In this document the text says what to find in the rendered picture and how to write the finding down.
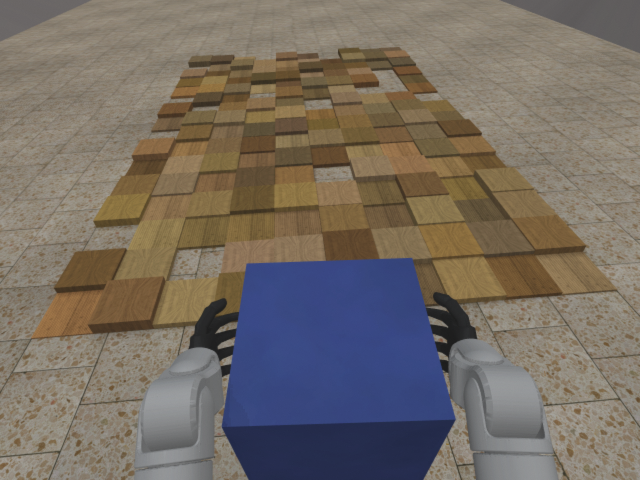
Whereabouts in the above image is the carton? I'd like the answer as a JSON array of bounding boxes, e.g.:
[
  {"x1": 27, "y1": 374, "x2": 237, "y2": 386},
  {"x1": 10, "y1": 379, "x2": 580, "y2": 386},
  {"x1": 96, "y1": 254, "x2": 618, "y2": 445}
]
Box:
[{"x1": 222, "y1": 258, "x2": 456, "y2": 480}]

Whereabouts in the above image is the right robot forearm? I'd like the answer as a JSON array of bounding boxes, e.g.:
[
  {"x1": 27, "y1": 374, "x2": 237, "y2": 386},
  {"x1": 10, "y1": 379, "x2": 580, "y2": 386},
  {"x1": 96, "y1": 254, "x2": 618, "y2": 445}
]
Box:
[{"x1": 448, "y1": 339, "x2": 559, "y2": 480}]

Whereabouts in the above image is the left robot forearm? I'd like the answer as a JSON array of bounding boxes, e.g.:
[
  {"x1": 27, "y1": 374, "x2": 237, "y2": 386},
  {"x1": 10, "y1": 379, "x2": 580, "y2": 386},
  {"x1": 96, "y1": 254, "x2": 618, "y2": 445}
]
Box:
[{"x1": 134, "y1": 347, "x2": 224, "y2": 480}]

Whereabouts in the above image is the robot right hand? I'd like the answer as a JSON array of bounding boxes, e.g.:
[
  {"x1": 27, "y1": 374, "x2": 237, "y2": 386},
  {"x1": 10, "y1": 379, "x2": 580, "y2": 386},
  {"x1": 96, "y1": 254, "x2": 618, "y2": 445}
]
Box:
[{"x1": 426, "y1": 292, "x2": 477, "y2": 373}]

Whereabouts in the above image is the robot left hand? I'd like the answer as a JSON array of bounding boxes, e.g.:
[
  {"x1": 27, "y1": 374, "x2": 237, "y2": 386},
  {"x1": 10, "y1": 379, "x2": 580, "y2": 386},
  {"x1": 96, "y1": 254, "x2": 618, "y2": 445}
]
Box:
[{"x1": 189, "y1": 298, "x2": 239, "y2": 377}]

